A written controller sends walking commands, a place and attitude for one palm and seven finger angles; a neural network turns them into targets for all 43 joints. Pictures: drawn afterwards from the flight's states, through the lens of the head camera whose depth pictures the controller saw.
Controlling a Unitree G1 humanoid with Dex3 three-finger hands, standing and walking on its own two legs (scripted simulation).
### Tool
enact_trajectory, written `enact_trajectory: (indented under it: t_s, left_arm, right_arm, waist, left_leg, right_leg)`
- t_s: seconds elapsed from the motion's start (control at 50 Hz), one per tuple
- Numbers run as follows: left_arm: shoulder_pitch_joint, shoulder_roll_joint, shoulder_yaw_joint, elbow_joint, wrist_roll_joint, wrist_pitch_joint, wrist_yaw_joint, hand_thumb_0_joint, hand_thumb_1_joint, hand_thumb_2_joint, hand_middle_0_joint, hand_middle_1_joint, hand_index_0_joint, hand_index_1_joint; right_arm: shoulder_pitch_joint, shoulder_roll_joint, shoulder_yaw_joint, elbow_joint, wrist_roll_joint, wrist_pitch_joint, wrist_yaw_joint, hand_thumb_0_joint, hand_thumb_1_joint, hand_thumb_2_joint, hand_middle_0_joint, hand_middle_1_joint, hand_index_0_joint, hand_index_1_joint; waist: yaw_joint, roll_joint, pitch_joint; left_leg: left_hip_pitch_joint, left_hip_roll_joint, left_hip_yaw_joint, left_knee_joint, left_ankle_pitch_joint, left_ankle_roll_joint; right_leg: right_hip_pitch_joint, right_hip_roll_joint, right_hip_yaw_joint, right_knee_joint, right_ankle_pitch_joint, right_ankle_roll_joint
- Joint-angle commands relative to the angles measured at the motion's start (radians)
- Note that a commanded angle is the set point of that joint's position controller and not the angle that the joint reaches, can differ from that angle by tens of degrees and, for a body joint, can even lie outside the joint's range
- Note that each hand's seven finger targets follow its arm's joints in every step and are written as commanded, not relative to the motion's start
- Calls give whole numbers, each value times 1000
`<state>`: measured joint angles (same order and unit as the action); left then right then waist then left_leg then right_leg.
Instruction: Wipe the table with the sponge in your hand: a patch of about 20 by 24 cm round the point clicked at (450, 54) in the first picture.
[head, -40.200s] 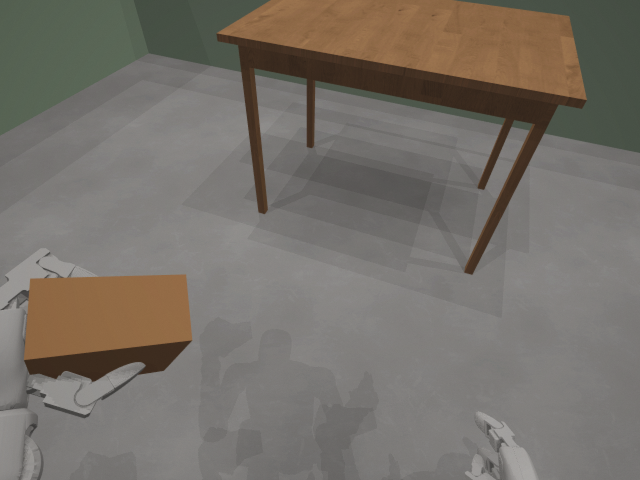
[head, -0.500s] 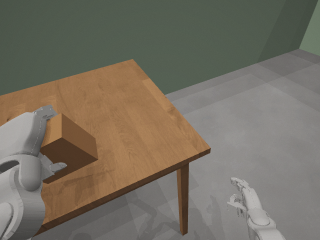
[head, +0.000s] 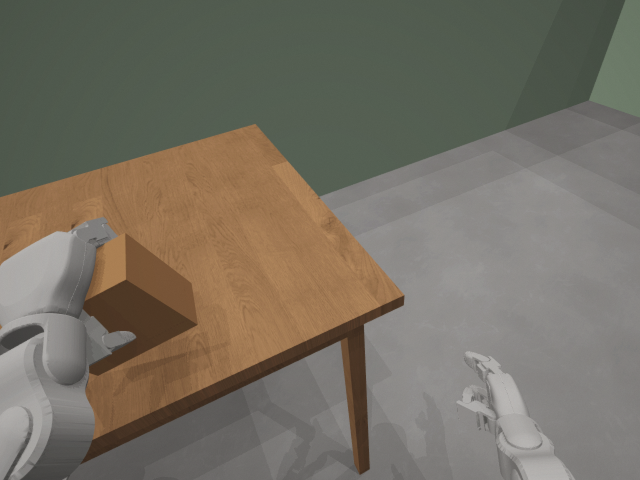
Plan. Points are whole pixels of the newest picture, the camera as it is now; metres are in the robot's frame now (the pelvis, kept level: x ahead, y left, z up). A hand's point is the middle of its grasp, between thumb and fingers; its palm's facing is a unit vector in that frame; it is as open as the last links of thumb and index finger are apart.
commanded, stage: step back with the hand held close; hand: left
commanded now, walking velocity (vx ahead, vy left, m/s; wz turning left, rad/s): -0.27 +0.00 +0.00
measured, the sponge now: (123, 315) +0.22 +0.27 +0.15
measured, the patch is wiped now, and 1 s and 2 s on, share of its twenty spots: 1.00 1.00 1.00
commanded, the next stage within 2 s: stop stepping back and stand still in 1.00 s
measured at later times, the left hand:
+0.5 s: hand (78, 318) +0.17 +0.25 +0.21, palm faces +0.43 -0.82 -0.39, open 10.1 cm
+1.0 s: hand out of the picture +0.06 +0.25 +0.22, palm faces +0.33 -0.87 -0.36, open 10.1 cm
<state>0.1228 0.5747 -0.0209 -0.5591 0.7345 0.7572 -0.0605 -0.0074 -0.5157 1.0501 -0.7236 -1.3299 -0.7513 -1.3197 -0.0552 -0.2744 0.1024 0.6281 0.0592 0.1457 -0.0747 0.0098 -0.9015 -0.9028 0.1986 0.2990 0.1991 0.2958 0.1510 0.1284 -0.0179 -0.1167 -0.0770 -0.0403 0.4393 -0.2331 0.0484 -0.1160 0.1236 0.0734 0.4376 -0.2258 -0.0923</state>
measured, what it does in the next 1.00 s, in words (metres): walks backwards: right foot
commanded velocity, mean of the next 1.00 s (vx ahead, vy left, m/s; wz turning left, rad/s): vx -0.30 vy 0.00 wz -0.04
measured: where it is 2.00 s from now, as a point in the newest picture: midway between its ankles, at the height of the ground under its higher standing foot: outside the picture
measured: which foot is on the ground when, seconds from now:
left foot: down 0.00-1.00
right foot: down 0.00-0.60, up 0.62-0.80, down 0.82-1.00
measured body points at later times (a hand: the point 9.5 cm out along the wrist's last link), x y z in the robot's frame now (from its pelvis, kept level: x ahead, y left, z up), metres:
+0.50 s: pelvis -0.04 +0.02 -0.01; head -0.06 +0.02 +0.44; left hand +0.14 +0.29 +0.23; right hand +0.08 -0.26 -0.11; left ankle +0.01 +0.09 -0.74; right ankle +0.01 -0.06 -0.74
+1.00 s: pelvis -0.16 +0.03 -0.02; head -0.15 +0.05 +0.43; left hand +0.04 +0.29 +0.24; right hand +0.05 -0.19 -0.08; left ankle +0.01 +0.09 -0.74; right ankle -0.20 -0.09 -0.74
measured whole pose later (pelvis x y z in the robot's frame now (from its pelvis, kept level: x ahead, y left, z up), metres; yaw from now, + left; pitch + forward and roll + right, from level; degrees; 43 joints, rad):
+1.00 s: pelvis -0.16 +0.03 -0.02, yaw -1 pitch +1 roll -4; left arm 0.38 0.45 0.37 -0.67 -0.09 -0.17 0.12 -0.01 -0.52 1.05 -0.72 -1.34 -0.75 -1.33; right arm 0.10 -0.17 0.01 0.58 0.01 0.04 -0.07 0.01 -0.90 -0.90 0.20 0.30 0.20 0.30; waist 0.00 0.03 -0.03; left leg -0.50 -0.03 -0.02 0.45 0.03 0.07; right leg -0.22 0.09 0.02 0.55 -0.36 -0.02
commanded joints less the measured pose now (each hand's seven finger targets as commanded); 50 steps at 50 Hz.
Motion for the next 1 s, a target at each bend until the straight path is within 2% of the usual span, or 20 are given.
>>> enact_trajectory:
  t_s: [0.0,0.02,0.04,0.06,0.08,0.12,0.18,0.3,0.4,0.5,0.58,0.64,0.68,0.72,0.76,0.8,0.84,0.88,0.92,0.98]
  left_arm:
    - [-352,137,451,-247,-753,-307,123,0,100,1300,-1200,-1600,-1200,-1600]
    - [-92,149,426,-23,-758,-407,148,0,100,1300,-1200,-1600,-1200,-1600]
    - [-31,125,474,-150,-796,-509,166,0,100,1300,-1200,-1600,-1200,-1600]
    - [8,121,480,-244,-806,-584,175,0,100,1300,-1200,-1600,-1200,-1600]
    - [44,187,564,-316,-810,-648,197,0,100,1300,-1200,-1600,-1200,-1600]
    - [148,122,546,-373,-830,-733,218,0,100,1300,-1200,-1600,-1200,-1600]
    - [201,136,601,-353,-834,-795,245,0,100,1300,-1200,-1600,-1200,-1600]
    - [227,72,572,-228,-836,-850,239,0,100,1300,-1200,-1600,-1200,-1600]
    - [232,68,547,-267,-827,-893,244,0,100,1300,-1200,-1600,-1200,-1600]
    - [215,82,570,-314,-804,-934,260,0,100,1300,-1200,-1600,-1200,-1600]
    - [152,67,595,-280,-770,-947,259,0,100,1300,-1200,-1600,-1200,-1600]
    - [102,20,548,-185,-777,-930,242,0,100,1300,-1200,-1600,-1200,-1600]
    - [131,-10,510,-136,-794,-924,231,0,100,1300,-1200,-1600,-1200,-1600]
    - [137,-43,458,-149,-808,-932,217,0,100,1300,-1200,-1600,-1200,-1600]
    - [117,-15,465,-179,-817,-954,205,0,100,1300,-1200,-1600,-1200,-1600]
    - [39,20,486,-236,-826,-983,206,0,100,1300,-1200,-1600,-1200,-1600]
    - [62,24,482,-299,-819,-993,211,0,100,1300,-1200,-1600,-1200,-1600]
    - [155,92,567,-311,-825,-991,215,0,100,1300,-1200,-1600,-1200,-1600]
    - [179,72,571,-342,-832,-990,216,0,100,1300,-1200,-1600,-1200,-1600]
    - [198,95,617,-308,-829,-989,220,0,100,1300,-1200,-1600,-1200,-1600]
  right_arm:
    - [-47,-83,-80,-374,-3,-49,22,0,-900,-900,200,300,200,300]
    - [-12,-85,-62,-286,-30,-48,24,0,-900,-900,200,300,200,300]
    - [70,-78,-90,-300,-13,-33,17,0,-900,-900,200,300,200,300]
    - [79,-74,-90,-289,-15,-27,13,0,-900,-900,200,300,200,300]
    - [92,-78,-94,-287,-19,-35,11,0,-900,-900,200,300,200,300]
    - [92,-78,-99,-272,-27,-31,-4,0,-900,-900,200,300,200,300]
    - [108,-95,-119,-254,-36,-32,-16,0,-900,-900,200,300,200,300]
    - [137,-95,-147,-234,-30,-42,-20,0,-900,-900,200,300,200,300]
    - [142,-101,-147,-235,-33,-64,-18,0,-900,-900,200,300,200,300]
    - [140,-101,-134,-224,-48,-84,-23,0,-900,-900,200,300,200,300]
    - [146,-118,-150,-250,-58,-111,-31,0,-900,-900,200,300,200,300]
    - [149,-72,-161,-213,-65,-137,-17,0,-900,-900,200,300,200,300]
    - [130,-67,-153,-204,-60,-141,-9,0,-900,-900,200,300,200,300]
    - [110,-54,-137,-189,-60,-142,2,0,-900,-900,200,300,200,300]
    - [100,-51,-132,-175,-59,-135,7,0,-900,-900,200,300,200,300]
    - [77,-39,-121,-159,-63,-133,7,0,-900,-900,200,300,200,300]
    - [97,-50,-151,-165,-29,-146,-8,0,-900,-900,200,300,200,300]
    - [82,-51,-147,-182,-31,-144,-9,0,-900,-900,200,300,200,300]
    - [65,-40,-141,-195,-48,-140,-1,0,-900,-900,200,300,200,300]
    - [56,-50,-148,-198,-64,-140,4,0,-900,-900,200,300,200,300]
  waist:
    - [-163,-251,38]
    - [-127,-332,-82]
    - [-130,-342,-120]
    - [-139,-280,-166]
    - [-142,-203,-199]
    - [-153,-23,-262]
    - [-152,29,-268]
    - [-168,-121,-236]
    - [-169,-131,-148]
    - [-167,-32,-89]
    - [-144,150,-115]
    - [-139,15,-132]
    - [-138,5,-91]
    - [-143,-2,-73]
    - [-144,-90,-103]
    - [-155,-111,-180]
    - [-162,-183,-289]
    - [-148,-66,-287]
    - [-143,48,-243]
    - [-138,120,-188]
  left_leg:
    - [-50,40,-79,78,25,12]
    - [-39,30,-76,122,18,13]
    - [-43,49,-89,176,47,6]
    - [-40,64,-81,201,93,2]
    - [0,73,-70,202,121,-3]
    - [-24,116,-80,144,260,-7]
    - [-80,173,-155,141,446,-4]
    - [-177,164,-151,181,329,-14]
    - [-206,141,-138,180,48,-8]
    - [-301,179,-214,57,-207,21]
    - [-668,301,-375,-298,-464,73]
    - [-537,289,-330,-318,-353,61]
    - [-441,262,-287,-301,-288,35]
    - [-337,212,-223,-257,-188,-37]
    - [-206,153,-120,-78,-5,-69]
    - [-36,143,-60,46,208,-60]
    - [135,136,-33,129,387,-39]
    - [125,166,-84,87,473,-26]
    - [31,213,-154,-66,331,-35]
    - [-275,211,-158,-212,-179,-76]
  right_leg:
    - [-228,-102,236,-205,48,82]
    - [-198,-143,214,-179,40,64]
    - [-210,-219,218,-187,75,86]
    - [-201,-264,209,-157,164,83]
    - [-229,-282,229,-134,236,79]
    - [-145,-285,143,-7,429,80]
    - [-123,-245,105,79,477,94]
    - [-107,-264,135,38,407,73]
    - [-239,-287,163,-53,77,41]
    - [-306,-205,91,-38,-218,47]
    - [84,-32,-45,352,-83,96]
    - [21,-18,-45,422,-209,87]
    - [-46,-26,-51,280,-245,76]
    - [-91,-48,-45,51,-209,53]
    - [-163,-140,36,-125,-49,17]
    - [-258,-236,93,-123,149,5]
    - [-285,-204,20,-61,296,54]
    - [-297,-153,-15,-8,207,83]
    - [-283,-84,-41,54,-159,73]
    - [-119,-44,-57,71,-289,34]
